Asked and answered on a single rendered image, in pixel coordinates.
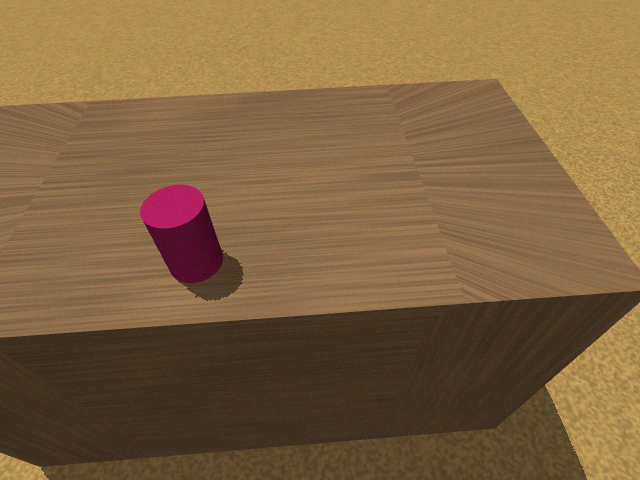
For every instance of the can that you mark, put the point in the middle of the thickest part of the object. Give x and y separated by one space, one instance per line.
179 223

